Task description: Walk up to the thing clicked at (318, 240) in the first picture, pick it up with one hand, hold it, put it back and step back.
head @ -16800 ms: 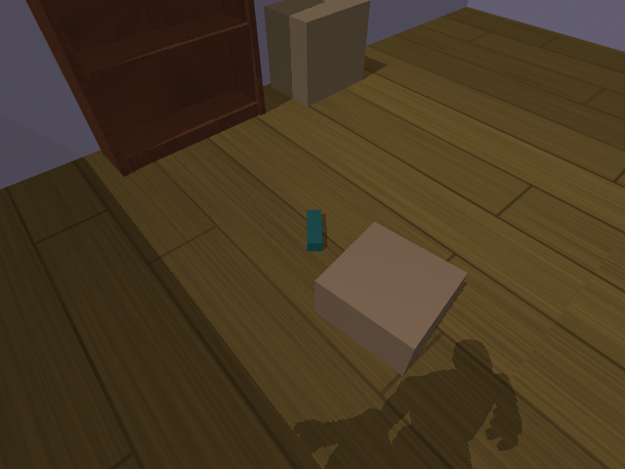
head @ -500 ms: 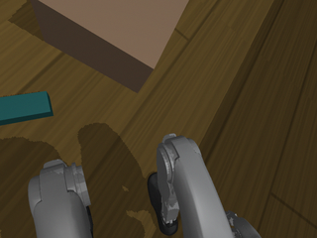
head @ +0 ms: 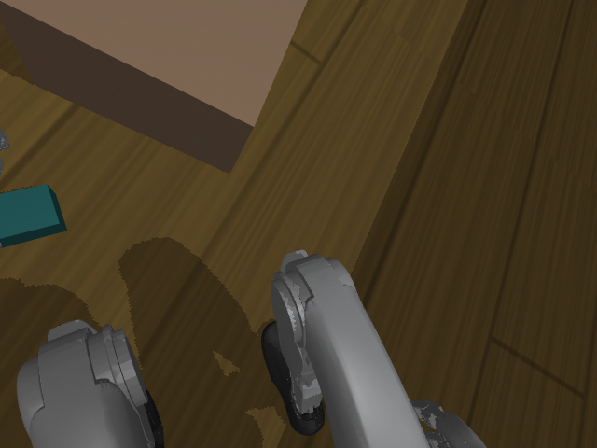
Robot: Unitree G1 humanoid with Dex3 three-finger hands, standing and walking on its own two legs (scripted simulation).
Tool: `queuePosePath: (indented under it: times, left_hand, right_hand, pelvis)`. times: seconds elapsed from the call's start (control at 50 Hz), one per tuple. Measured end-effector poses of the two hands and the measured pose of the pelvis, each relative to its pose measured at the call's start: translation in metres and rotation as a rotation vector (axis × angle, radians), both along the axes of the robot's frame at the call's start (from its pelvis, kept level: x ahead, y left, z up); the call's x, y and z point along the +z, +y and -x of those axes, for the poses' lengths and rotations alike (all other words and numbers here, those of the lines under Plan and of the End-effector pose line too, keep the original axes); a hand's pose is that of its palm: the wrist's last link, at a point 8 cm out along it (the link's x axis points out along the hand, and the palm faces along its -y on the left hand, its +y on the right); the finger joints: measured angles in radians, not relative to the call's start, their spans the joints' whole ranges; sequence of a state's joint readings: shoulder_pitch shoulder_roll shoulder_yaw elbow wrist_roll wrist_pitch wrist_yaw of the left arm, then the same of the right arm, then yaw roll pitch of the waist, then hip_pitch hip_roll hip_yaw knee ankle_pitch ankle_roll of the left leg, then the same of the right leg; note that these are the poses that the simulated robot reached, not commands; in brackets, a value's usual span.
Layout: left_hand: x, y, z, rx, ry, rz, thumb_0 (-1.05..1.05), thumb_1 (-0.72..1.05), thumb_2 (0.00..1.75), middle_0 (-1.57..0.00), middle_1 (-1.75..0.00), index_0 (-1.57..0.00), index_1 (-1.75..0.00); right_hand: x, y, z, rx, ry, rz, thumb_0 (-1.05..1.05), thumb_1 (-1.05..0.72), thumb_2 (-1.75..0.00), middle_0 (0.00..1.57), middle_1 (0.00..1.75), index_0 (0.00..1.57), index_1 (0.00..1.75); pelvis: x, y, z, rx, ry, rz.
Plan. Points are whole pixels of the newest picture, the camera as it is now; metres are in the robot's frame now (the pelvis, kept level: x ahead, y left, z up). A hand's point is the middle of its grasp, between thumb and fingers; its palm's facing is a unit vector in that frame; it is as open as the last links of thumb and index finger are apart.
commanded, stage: approach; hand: left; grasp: from above
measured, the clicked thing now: out of the picture +0.48 +0.31 -0.30
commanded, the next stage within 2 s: close in in 0.20 s
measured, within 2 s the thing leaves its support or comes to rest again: neither
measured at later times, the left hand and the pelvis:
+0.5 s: hand out of the picture +0.47 +0.33 -0.20, palm faces -0.50 -0.08 -0.86, open 13.8 cm; pelvis +0.00 +0.00 +0.00, yaw -1 degrees
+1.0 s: hand out of the picture +0.47 +0.31 -0.26, palm faces -0.48 -0.09 -0.87, open 14.2 cm; pelvis +0.00 +0.01 -0.02, yaw -3 degrees
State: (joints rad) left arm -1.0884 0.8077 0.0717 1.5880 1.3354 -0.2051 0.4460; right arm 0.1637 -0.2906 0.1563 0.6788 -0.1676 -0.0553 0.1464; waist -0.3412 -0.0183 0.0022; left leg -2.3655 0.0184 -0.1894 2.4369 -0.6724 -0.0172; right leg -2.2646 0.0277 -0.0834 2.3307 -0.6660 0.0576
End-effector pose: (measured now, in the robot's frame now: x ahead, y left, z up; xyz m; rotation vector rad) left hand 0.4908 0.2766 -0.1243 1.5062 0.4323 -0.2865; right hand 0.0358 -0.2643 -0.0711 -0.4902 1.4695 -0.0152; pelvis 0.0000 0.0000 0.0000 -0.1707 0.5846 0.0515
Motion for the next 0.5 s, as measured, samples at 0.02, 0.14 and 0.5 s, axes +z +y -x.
queuePosePath:
  times: [0.02,0.14,0.5]
  left_hand:
    - [-0.001,0.000,0.001,0.009,0.000,-0.003,0.00,-0.52,1.01,-0.10,-1.04,-0.11,-1.04]
    - [-0.004,0.016,0.012,0.072,0.029,-0.029,0.00,-0.51,1.00,-0.11,-1.01,-0.11,-1.02]
    - [-0.019,0.054,0.016,0.019,0.073,0.020,0.00,-0.50,1.00,-0.10,-1.06,-0.11,-1.05]
  right_hand:
    - [-0.001,0.000,0.003,-0.006,0.005,-0.004,0.00,-0.91,-0.89,0.20,0.30,0.20,0.30]
    - [-0.008,0.001,0.014,-0.022,0.026,-0.024,0.00,-0.91,-0.89,0.20,0.30,0.20,0.30]
    - [0.002,0.000,-0.022,0.089,0.040,0.040,0.00,-0.91,-0.89,0.20,0.30,0.20,0.30]
  pelvis:
    - [0.000,0.000,0.000,-0.002,-0.001,-0.002]
    - [-0.004,-0.002,0.002,-0.009,-0.013,-0.011]
    - [-0.004,0.004,-0.003,0.005,-0.022,0.028]
